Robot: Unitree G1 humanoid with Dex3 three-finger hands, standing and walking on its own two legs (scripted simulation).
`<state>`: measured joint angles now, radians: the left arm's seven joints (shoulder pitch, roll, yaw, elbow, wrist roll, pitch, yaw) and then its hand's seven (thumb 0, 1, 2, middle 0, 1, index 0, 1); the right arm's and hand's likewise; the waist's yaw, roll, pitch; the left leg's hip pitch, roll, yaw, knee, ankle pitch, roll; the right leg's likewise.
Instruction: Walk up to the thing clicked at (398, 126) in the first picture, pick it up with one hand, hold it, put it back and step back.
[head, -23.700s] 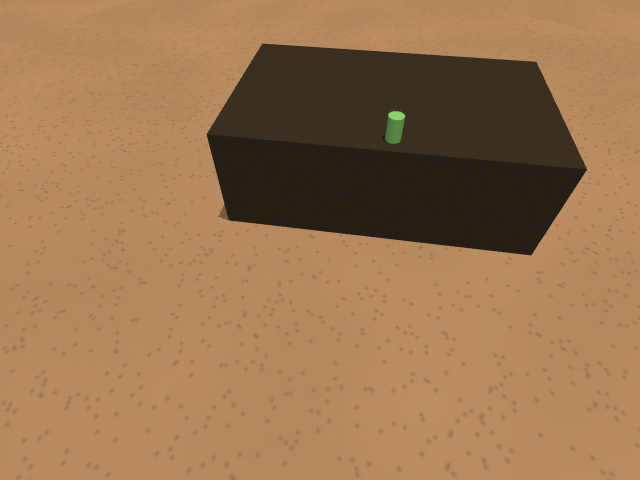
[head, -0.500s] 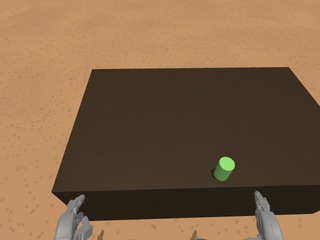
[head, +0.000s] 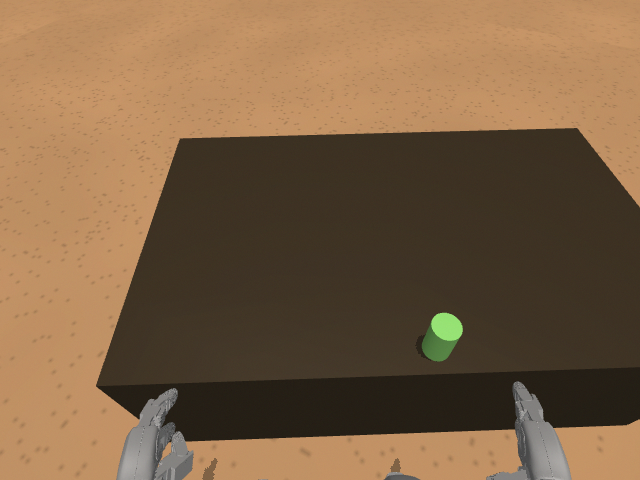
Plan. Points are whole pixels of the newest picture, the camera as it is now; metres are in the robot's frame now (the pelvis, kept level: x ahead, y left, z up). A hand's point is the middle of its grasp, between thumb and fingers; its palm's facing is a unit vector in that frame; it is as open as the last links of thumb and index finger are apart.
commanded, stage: home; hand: right
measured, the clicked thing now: (441, 337) +0.41 -0.21 -0.23
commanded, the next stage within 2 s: stand in 1.16 s
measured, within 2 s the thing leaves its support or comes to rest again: neither
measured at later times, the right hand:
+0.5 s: hand (489, 455) +0.17 -0.19 -0.06, palm faces +0.13 +0.95 -0.28, open 17.5 cm
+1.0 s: hand (483, 456) +0.17 -0.18 -0.06, palm faces +0.12 +0.95 -0.28, open 17.4 cm
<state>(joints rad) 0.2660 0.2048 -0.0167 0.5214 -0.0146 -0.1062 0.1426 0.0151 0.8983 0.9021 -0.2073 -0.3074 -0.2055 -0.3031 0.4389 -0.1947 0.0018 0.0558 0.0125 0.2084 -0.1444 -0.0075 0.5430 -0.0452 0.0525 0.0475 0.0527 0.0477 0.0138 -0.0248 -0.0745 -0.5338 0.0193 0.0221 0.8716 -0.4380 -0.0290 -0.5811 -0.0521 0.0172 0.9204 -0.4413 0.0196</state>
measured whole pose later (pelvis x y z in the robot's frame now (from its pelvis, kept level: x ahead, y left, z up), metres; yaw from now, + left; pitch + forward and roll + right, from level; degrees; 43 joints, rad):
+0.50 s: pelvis +0.00 +0.00 +0.00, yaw +0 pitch +6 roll +2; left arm 0.27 0.21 -0.01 0.52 -0.01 -0.12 0.14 0.01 0.90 0.90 -0.21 -0.31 -0.21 -0.30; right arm 0.44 -0.20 0.00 0.04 0.01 0.24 -0.14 -0.01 0.55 -0.04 0.05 0.05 0.05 0.05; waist 0.02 -0.03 -0.08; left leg -0.53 0.02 0.03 0.86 -0.44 -0.03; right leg -0.58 -0.05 0.02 0.92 -0.44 0.02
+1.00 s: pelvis +0.00 +0.01 +0.00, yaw +0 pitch +6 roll +2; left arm 0.26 0.21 -0.01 0.53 -0.01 -0.13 0.16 0.02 0.90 0.90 -0.21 -0.31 -0.21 -0.30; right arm 0.44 -0.19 0.00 0.03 0.01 0.24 -0.14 -0.01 0.53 -0.05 0.05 0.05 0.05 0.05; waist 0.02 -0.03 -0.08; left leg -0.55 0.02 0.03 0.89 -0.45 -0.02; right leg -0.59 -0.05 0.02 0.93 -0.44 0.03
